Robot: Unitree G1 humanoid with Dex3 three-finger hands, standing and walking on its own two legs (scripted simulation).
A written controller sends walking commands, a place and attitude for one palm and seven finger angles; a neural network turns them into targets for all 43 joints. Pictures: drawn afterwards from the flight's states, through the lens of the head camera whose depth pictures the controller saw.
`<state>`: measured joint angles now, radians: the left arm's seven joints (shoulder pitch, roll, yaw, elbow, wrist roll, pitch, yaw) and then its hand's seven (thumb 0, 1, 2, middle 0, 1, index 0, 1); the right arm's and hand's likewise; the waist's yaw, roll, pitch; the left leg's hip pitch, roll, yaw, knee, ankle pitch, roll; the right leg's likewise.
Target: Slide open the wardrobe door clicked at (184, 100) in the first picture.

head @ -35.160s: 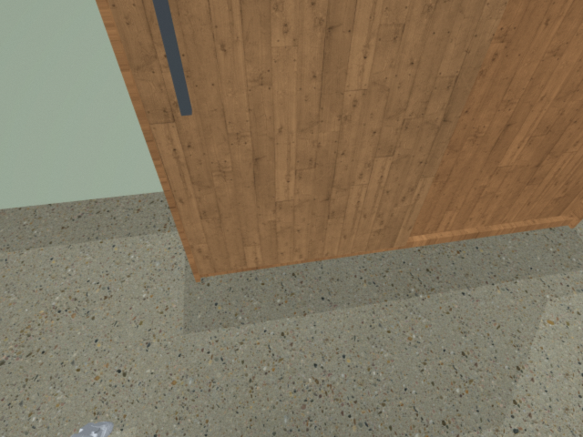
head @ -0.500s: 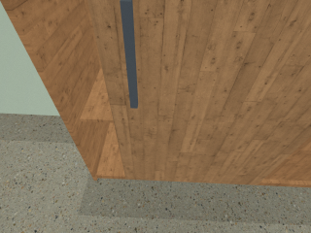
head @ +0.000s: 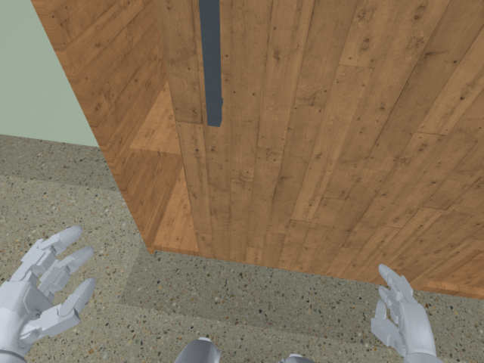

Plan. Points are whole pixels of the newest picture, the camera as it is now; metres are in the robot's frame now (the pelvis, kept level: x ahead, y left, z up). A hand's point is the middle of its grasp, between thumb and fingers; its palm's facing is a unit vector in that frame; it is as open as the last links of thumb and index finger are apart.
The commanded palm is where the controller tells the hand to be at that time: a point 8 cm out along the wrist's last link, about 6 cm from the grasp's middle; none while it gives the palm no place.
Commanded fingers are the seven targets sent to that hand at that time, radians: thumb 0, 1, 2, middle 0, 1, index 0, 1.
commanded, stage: raise the hand with hooked fingers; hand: left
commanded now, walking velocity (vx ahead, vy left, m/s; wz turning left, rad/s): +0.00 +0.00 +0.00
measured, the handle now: (214, 31) +0.54 +0.12 +0.27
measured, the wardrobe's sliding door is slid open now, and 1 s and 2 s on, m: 0.20 0.20 0.20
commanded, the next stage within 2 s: move the hooked fingers beside the handle in 1.64 s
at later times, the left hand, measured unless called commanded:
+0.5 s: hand (51, 225) +0.23 +0.27 +0.16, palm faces +0.06 -1.00 -0.08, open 11.9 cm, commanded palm +0.20 +0.32 +0.18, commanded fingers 0.00 -0.24 0.41 -0.28 -1.03 -0.28 -1.03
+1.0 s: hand out of the picture +0.27 +0.30 +0.26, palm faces +0.09 -0.99 -0.07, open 13.9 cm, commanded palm +0.24 +0.34 +0.27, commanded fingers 0.00 -0.50 0.30 -0.30 -1.20 -0.30 -1.20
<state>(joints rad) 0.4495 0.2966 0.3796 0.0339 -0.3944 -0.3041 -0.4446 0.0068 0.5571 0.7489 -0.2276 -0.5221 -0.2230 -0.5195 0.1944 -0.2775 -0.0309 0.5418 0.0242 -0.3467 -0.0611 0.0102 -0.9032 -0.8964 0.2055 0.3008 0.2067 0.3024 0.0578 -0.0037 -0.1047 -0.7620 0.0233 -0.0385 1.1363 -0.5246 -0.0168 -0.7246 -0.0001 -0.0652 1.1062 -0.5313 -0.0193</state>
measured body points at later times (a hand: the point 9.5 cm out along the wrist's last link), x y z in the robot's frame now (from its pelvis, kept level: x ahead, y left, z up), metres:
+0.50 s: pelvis +0.01 +0.00 +0.05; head +0.02 +0.01 +0.50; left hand +0.22 +0.32 +0.17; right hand +0.18 -0.25 -0.01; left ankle +0.03 +0.13 -0.66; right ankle +0.02 -0.11 -0.66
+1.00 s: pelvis +0.02 +0.02 +0.08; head -0.01 +0.01 +0.53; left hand +0.26 +0.35 +0.27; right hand +0.23 -0.19 +0.02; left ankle +0.03 +0.13 -0.66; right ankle +0.02 -0.11 -0.66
